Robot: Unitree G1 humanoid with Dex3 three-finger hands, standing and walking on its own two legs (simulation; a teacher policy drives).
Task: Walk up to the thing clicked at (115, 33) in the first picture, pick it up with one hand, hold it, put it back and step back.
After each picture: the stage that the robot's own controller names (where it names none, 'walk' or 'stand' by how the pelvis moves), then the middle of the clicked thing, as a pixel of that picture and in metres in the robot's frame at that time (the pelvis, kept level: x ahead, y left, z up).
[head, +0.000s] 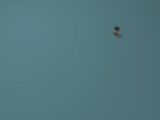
stand; (116, 31) +1.57 -0.46 -0.72
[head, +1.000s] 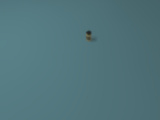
walk; (88, 36) +1.50 -0.02 -0.70
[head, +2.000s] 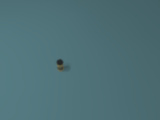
walk; (60, 65) +0.97 +0.23 -0.71
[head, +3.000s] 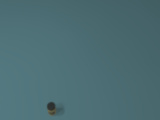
walk; (51, 109) +0.55 +0.20 -0.70
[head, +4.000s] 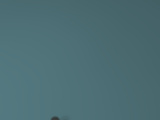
stand; out of the picture +0.40 +0.20 -0.70
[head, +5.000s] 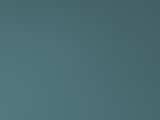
stand; out of the picture +0.37 +0.21 -0.73
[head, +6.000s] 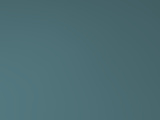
stand; out of the picture +0.36 +0.22 -0.73
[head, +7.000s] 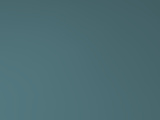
stand; out of the picture +0.36 +0.21 -0.73
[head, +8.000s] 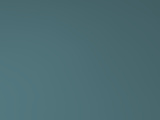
go down; out of the picture +0.36 +0.21 -0.73
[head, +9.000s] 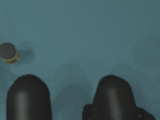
go down; (9, 54) +0.44 +0.27 -0.30
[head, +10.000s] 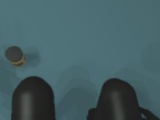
approach; (16, 57) +0.43 +0.27 -0.30
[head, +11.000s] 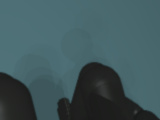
close in; out of the picture +0.41 +0.32 -0.21
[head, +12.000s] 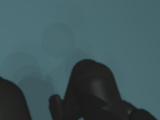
close; out of the picture +0.40 +0.32 -0.22
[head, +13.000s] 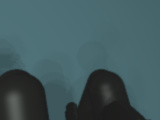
lift; out of the picture +0.36 +0.30 -0.16
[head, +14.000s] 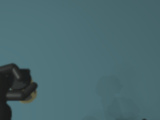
lift; (23, 87) +0.33 +0.19 +0.01
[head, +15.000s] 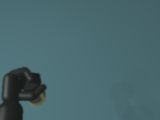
hold; (34, 89) +0.33 +0.17 +0.00
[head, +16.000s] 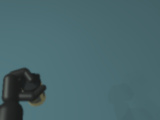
hold; (33, 90) +0.33 +0.18 -0.01
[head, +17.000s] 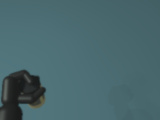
crouch; (33, 92) +0.32 +0.18 -0.01
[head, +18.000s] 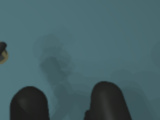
crouch; out of the picture +0.45 +0.26 -0.10
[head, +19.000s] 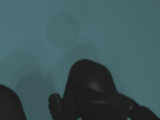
lower; out of the picture +0.40 +0.34 -0.22
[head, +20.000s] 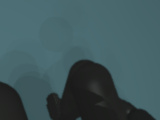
lower; out of the picture +0.40 +0.34 -0.22
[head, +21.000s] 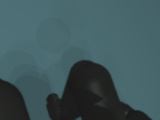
lower; out of the picture +0.40 +0.34 -0.23
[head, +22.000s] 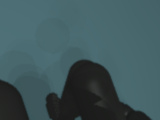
lower; out of the picture +0.40 +0.34 -0.23
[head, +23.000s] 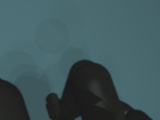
open; out of the picture +0.40 +0.34 -0.23
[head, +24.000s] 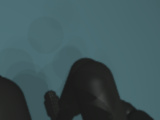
withdraw; out of the picture +0.40 +0.33 -0.22
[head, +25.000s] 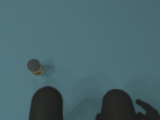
walk; (35, 67) +0.45 +0.25 -0.40
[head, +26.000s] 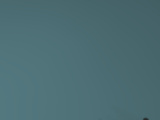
stand; out of the picture +0.38 +0.21 -0.66
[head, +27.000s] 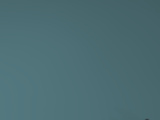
stand; out of the picture +0.39 +0.23 -0.67
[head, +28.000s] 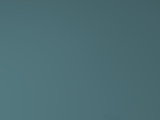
stand; out of the picture +0.39 +0.22 -0.68
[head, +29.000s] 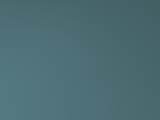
stand; out of the picture +0.40 +0.22 -0.72
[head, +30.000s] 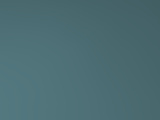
stand; out of the picture +0.37 +0.22 -0.73
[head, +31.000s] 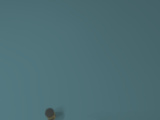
walk; (50, 114) +0.41 +0.23 -0.71
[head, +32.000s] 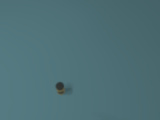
walk; (60, 88) +0.59 +0.18 -0.69
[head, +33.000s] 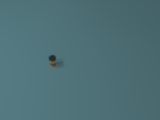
walk; (52, 61) +0.88 +0.25 -0.70
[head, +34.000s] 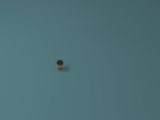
stand; (60, 65) +0.99 +0.21 -0.71
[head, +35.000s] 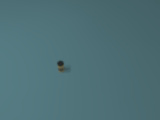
stand; (60, 66) +1.03 +0.21 -0.72
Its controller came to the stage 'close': yes
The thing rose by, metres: 0.71
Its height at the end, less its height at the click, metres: +0.00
